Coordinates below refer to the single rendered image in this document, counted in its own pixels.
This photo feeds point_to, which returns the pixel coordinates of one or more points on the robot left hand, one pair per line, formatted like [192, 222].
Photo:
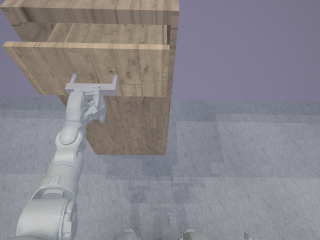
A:
[80, 110]

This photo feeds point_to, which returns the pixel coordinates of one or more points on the robot left upper arm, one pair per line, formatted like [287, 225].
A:
[48, 219]

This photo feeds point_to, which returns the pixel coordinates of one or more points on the left robot shin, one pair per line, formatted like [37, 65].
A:
[128, 230]

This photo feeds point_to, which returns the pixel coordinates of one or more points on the cabinet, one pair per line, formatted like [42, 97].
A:
[133, 125]

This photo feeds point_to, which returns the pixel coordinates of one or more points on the robot shin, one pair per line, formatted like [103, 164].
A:
[189, 230]
[128, 230]

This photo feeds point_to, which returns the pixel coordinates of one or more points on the drawer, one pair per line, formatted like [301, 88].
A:
[137, 53]

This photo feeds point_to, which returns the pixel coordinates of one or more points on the handle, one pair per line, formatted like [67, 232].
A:
[106, 88]

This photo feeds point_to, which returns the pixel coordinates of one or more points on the right robot shin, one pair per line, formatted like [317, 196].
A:
[189, 230]

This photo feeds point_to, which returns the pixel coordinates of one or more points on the left robot forearm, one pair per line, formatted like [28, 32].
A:
[64, 172]

